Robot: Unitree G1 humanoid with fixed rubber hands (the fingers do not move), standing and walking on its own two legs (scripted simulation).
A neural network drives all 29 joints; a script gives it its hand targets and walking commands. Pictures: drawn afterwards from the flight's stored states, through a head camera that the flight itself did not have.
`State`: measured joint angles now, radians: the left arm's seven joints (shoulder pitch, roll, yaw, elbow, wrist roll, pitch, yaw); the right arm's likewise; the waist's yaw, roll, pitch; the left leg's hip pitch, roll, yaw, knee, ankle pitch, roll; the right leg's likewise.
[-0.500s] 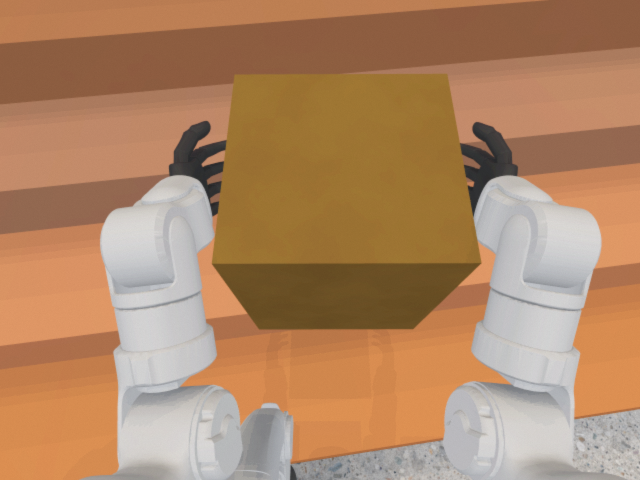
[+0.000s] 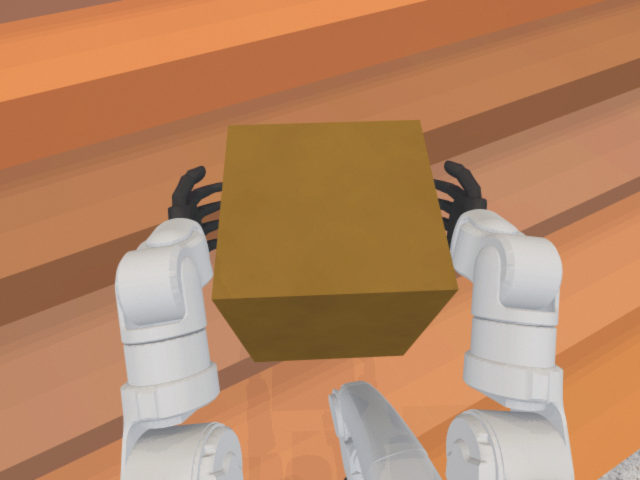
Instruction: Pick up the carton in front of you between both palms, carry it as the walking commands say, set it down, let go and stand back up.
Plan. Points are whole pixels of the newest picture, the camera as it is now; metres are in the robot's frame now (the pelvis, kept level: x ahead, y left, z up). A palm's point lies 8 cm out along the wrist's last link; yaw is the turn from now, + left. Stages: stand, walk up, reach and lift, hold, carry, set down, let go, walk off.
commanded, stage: carry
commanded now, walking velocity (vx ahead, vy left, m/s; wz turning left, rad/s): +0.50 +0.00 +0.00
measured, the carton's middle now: (327, 255) +0.38 -0.06 +0.03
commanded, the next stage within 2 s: none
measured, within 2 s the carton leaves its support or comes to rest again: neither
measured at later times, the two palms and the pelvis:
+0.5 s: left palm out of the picture +0.59 +0.42 +0.36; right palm out of the picture +0.68 +0.13 +0.35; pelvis +0.26 +0.15 +0.16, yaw +10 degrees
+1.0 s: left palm out of the picture +0.80 +0.55 +0.40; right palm out of the picture +0.89 +0.26 +0.41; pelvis +0.48 +0.28 +0.28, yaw +10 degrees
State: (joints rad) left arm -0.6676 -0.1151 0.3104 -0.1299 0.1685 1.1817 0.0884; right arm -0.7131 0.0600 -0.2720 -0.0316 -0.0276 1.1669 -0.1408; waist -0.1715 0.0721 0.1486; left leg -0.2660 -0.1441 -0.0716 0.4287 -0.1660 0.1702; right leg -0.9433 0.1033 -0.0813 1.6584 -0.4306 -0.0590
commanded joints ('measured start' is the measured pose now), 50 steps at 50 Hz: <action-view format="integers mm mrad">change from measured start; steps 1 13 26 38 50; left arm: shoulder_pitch -558 -879 -997 -950 -1016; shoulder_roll -848 -965 -1086 -944 -1068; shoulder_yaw -713 -802 -514 -573 -885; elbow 140 -21 468 119 -67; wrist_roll -283 -556 -641 -421 -723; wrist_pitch -27 91 134 125 86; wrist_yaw -138 -113 -224 -78 -186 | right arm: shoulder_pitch -681 -850 -785 -1018 -733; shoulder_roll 1082 769 764 1020 761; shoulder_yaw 799 479 342 513 515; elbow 17 -57 335 -95 -103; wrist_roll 473 388 151 456 210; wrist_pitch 14 148 168 185 113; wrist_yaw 344 297 190 282 227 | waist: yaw -11 301 168 236 248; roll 15 201 -188 154 38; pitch -612 -677 -695 -636 -714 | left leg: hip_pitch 741 -929 176 235 -608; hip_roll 272 101 147 269 142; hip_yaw -343 -383 263 202 49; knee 74 2039 -402 -154 1316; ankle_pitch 1061 -482 460 1675 -230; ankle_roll -44 -64 -160 -94 -129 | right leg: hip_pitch -389 1073 888 359 1026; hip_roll -14 -512 -157 29 -311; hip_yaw -67 881 34 -262 351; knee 167 -1196 -682 -429 -1181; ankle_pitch -98 130 608 -9 974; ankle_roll -22 -326 -79 -68 -252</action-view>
